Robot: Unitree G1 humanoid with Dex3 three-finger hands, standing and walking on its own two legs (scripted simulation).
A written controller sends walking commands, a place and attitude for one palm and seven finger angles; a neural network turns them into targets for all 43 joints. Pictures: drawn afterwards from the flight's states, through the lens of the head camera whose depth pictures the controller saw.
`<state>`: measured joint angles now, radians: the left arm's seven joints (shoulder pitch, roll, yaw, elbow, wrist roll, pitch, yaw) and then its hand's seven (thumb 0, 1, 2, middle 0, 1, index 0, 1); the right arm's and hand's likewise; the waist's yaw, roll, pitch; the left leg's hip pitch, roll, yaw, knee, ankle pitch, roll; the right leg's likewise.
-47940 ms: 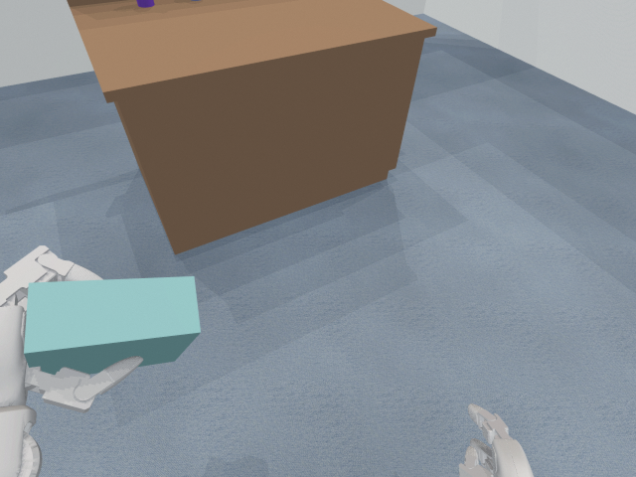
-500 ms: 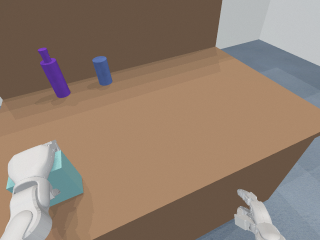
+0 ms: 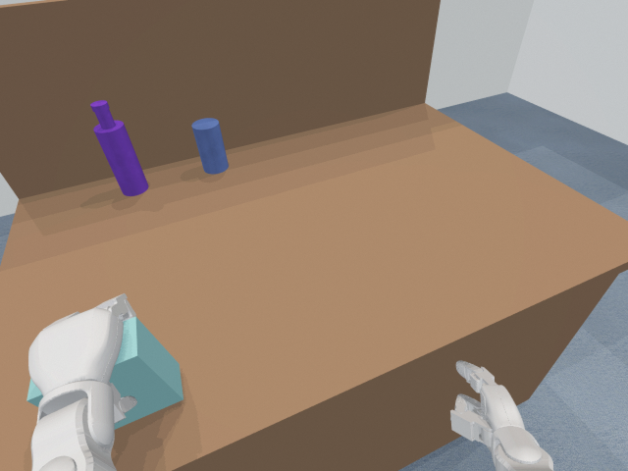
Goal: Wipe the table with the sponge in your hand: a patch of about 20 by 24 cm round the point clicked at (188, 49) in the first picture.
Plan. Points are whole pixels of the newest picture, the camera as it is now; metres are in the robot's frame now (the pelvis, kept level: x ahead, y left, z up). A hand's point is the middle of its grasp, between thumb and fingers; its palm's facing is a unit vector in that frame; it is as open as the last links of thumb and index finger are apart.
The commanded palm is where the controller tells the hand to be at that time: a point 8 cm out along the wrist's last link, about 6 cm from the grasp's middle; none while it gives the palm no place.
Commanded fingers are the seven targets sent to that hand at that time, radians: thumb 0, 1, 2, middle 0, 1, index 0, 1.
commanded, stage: wipe back along the first lane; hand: left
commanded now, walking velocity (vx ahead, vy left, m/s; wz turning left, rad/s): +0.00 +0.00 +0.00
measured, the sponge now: (123, 386) +0.19 +0.29 +0.02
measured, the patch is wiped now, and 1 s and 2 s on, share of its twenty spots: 1.00 1.00 1.00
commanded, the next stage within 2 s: lift the sponge slowly off the table in 0.10 s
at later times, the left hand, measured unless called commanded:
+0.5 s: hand (118, 373) +0.19 +0.26 +0.08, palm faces +0.10 -0.13 -0.99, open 10.0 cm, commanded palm +0.14 +0.24 +0.13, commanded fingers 0.00 0.10 1.30 -1.20 -1.60 -1.20 -1.60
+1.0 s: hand (113, 382) +0.17 +0.25 +0.10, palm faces +0.14 -0.17 -0.98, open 9.9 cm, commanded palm +0.14 +0.24 +0.17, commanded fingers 0.00 0.10 1.30 -1.20 -1.60 -1.20 -1.60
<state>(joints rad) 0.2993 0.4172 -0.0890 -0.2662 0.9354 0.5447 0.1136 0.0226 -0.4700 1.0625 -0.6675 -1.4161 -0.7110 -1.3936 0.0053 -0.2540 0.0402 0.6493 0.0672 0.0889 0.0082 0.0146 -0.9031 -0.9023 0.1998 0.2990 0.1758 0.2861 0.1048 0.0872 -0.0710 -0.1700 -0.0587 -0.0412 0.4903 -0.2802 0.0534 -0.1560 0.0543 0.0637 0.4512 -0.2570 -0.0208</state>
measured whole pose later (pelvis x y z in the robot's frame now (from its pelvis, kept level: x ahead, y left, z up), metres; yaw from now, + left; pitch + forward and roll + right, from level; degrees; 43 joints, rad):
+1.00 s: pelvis -0.02 -0.03 +0.00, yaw +1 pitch -6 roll +0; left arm 0.26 0.45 -0.10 -0.30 0.86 0.54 0.04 0.00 -0.51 1.06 -0.73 -1.36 -0.77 -1.33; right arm -0.03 -0.26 0.05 0.66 0.05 0.05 -0.04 0.02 -0.90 -0.90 0.20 0.30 0.20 0.30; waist 0.14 0.10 -0.02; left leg -0.10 -0.03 -0.07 0.46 -0.25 0.01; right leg -0.09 0.08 0.04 0.42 -0.22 -0.06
